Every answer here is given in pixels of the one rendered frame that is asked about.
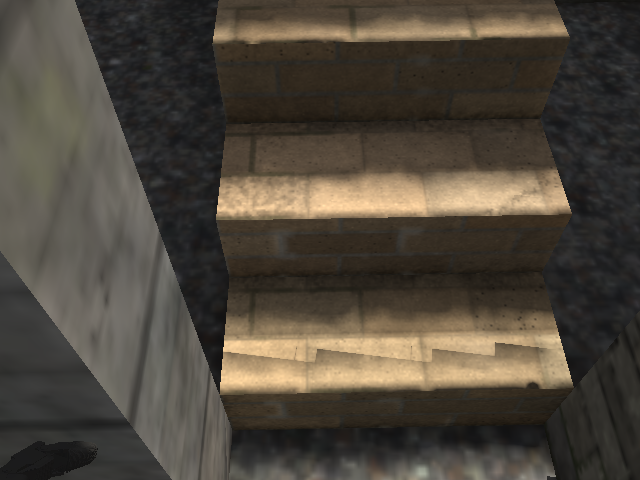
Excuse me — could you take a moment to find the robot left hand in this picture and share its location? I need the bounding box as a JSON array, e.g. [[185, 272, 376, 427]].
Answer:
[[0, 441, 98, 480]]

